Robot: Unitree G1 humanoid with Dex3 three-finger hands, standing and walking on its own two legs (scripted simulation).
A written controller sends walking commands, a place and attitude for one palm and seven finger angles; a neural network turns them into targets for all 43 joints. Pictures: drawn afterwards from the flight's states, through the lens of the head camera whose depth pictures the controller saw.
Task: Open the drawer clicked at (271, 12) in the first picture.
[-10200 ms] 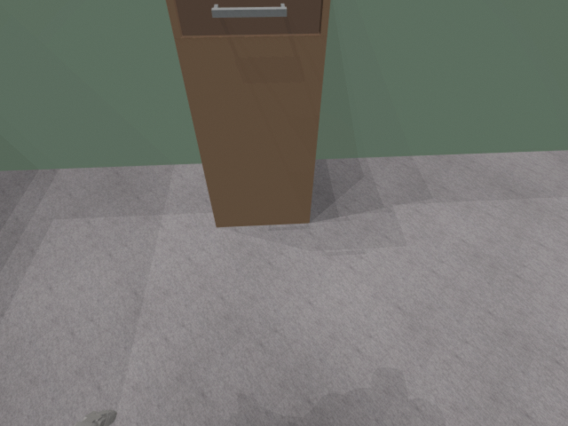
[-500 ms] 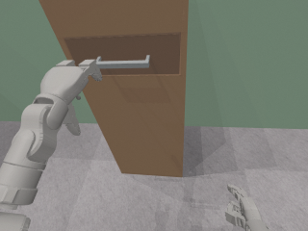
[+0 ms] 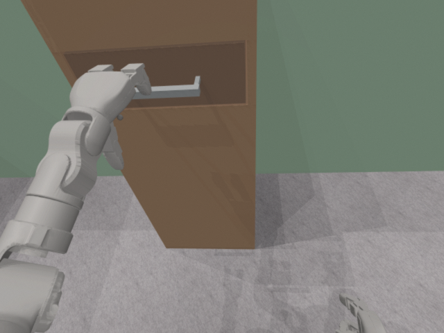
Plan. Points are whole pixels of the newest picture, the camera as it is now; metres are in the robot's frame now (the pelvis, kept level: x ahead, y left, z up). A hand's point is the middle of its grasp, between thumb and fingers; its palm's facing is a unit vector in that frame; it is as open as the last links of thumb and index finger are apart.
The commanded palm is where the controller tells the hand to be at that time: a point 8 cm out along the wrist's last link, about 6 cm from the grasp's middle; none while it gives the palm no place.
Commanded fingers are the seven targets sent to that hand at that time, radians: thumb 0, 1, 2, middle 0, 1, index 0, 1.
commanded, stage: move the hooked fingers above the handle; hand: left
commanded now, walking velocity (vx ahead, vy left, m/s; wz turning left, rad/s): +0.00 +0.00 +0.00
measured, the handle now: (157, 87) +0.57 +0.20 +0.15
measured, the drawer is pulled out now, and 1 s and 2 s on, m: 0.00 0.00 0.00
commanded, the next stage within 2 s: lower the fingers behind the handle in 1.50 s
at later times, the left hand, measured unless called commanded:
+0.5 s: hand (137, 94) +0.48 +0.21 +0.20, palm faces +0.04 +0.00 -1.00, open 13.9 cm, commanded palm +0.46 +0.21 +0.26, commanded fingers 0.00 -0.50 0.30 -0.30 -1.20 -0.30 -1.20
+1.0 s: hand (147, 78) +0.52 +0.20 +0.20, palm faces +0.05 -0.01 -1.00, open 13.8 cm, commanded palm +0.49 +0.21 +0.26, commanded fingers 0.00 -0.50 0.30 -0.30 -1.20 -0.30 -1.20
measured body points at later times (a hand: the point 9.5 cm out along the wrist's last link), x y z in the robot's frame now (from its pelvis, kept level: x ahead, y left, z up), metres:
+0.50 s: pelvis +0.02 +0.00 +0.00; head +0.06 -0.03 +0.45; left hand +0.47 +0.20 +0.25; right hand +0.17 -0.24 -0.13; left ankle -0.01 +0.12 -0.74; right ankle +0.02 -0.13 -0.74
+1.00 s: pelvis +0.03 +0.00 +0.00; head +0.07 -0.03 +0.44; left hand +0.51 +0.20 +0.26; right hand +0.10 -0.26 -0.15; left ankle -0.01 +0.12 -0.74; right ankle +0.02 -0.13 -0.74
